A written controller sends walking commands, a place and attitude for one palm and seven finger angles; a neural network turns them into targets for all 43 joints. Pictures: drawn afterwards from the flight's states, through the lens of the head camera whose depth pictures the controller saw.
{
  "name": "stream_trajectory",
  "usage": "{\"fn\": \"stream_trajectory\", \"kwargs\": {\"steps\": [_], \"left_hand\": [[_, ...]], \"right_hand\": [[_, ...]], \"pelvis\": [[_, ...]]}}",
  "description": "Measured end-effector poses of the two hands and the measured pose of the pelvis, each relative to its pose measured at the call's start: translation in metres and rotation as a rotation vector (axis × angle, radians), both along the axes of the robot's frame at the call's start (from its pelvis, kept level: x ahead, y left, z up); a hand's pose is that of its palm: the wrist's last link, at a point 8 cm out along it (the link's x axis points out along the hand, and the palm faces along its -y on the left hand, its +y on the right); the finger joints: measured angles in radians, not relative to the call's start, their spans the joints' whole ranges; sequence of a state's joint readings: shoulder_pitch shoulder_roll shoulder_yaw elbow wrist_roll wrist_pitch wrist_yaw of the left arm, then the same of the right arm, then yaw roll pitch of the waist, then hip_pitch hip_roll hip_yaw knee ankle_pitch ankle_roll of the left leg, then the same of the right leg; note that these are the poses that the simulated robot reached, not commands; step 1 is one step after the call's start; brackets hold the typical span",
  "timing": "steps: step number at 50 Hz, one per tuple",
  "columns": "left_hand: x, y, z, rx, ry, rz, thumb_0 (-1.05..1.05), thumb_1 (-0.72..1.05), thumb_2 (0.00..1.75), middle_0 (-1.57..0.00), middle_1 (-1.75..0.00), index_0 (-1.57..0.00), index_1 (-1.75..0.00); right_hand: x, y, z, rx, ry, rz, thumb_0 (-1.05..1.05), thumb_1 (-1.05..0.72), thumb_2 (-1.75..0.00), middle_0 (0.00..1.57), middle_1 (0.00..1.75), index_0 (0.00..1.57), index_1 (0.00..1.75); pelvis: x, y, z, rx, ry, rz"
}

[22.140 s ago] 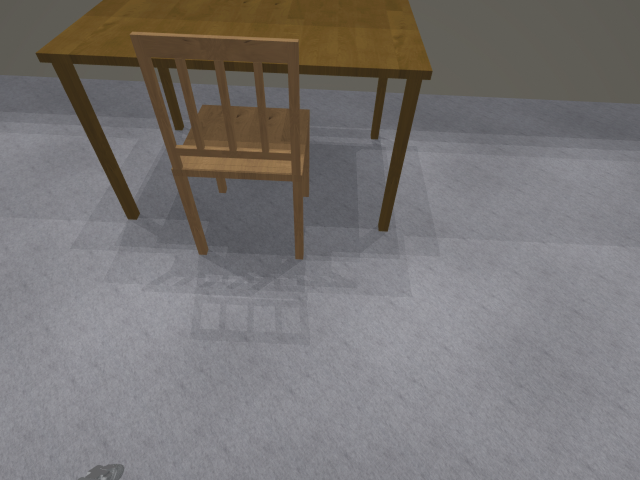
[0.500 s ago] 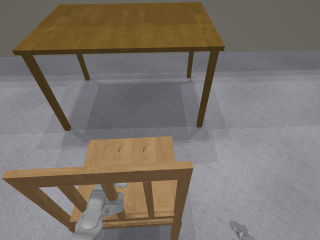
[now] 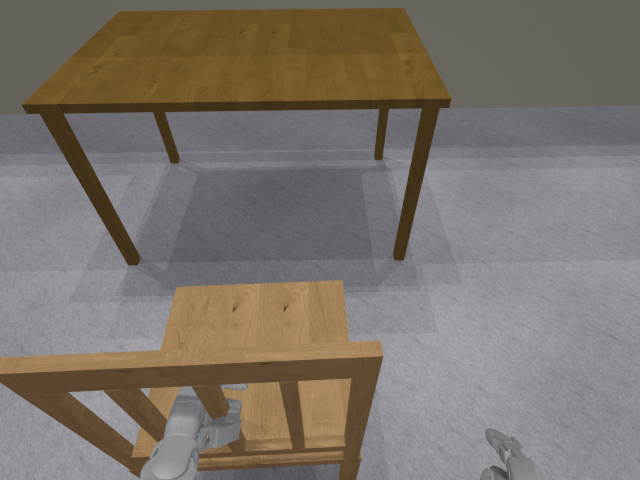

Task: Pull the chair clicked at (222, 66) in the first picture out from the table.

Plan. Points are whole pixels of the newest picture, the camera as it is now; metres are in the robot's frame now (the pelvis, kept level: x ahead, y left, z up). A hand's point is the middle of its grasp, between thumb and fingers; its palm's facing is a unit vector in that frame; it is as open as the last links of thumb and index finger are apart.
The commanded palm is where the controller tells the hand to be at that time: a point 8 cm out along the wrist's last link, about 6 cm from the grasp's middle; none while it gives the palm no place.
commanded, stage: open the thumb and straighten the fingers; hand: left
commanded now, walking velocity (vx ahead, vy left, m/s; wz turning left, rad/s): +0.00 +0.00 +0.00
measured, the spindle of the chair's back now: (224, 418) +0.23 +0.16 -0.11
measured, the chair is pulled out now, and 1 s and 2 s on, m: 0.67 0.67 0.67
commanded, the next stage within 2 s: draw the fingers out of the gap in 0.80 s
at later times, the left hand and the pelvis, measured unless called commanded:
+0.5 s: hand (220, 411) +0.23 +0.15 -0.07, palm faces +0.01 -0.99 -0.15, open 13.1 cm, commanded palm +0.20 +0.20 -0.05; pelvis +0.02 +0.02 -0.04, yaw +1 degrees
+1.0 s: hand (218, 419) +0.22 +0.16 -0.08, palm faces +0.02 -0.99 -0.15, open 17.4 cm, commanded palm +0.18 +0.21 -0.05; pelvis +0.04 +0.02 -0.05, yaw +2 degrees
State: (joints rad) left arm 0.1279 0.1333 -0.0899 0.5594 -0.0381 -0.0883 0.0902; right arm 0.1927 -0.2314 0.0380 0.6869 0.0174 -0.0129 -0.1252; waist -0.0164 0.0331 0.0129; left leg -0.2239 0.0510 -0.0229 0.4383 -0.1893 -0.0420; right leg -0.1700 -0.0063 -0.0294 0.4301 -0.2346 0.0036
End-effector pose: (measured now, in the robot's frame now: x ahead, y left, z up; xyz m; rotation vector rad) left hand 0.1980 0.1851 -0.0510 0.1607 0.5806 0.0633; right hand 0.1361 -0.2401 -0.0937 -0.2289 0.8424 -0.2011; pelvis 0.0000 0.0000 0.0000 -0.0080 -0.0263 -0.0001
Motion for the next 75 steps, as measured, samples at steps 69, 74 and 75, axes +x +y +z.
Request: {"fn": "stream_trajectory", "kwargs": {"steps": [69, 74, 75], "left_hand": [[-0.060, 0.018, -0.006, -0.029, 0.066, 0.025, -0.01, -0.54, 0.20, 0.00, 0.00, -0.01, 0.00], [-0.068, 0.016, -0.006, -0.027, 0.072, 0.029, -0.01, -0.54, 0.20, 0.00, 0.00, -0.01, 0.00], [-0.071, 0.016, -0.005, -0.026, 0.076, 0.030, -0.01, -0.54, 0.20, 0.00, 0.00, -0.01, 0.00]], "right_hand": [[0.078, 0.034, -0.022, 0.021, -0.270, 0.052, 0.01, -0.90, -0.90, 0.20, 0.30, 0.21, 0.30], [0.078, 0.038, -0.021, 0.033, -0.280, 0.049, 0.01, -0.90, -0.90, 0.20, 0.30, 0.21, 0.30], [0.078, 0.038, -0.021, 0.035, -0.282, 0.047, 0.01, -0.90, -0.90, 0.20, 0.30, 0.21, 0.30]], "pelvis": [[0.032, 0.019, -0.061, -0.029, 0.233, 0.045], [0.030, 0.018, -0.063, -0.030, 0.233, 0.043], [0.030, 0.018, -0.063, -0.031, 0.232, 0.042]]}}
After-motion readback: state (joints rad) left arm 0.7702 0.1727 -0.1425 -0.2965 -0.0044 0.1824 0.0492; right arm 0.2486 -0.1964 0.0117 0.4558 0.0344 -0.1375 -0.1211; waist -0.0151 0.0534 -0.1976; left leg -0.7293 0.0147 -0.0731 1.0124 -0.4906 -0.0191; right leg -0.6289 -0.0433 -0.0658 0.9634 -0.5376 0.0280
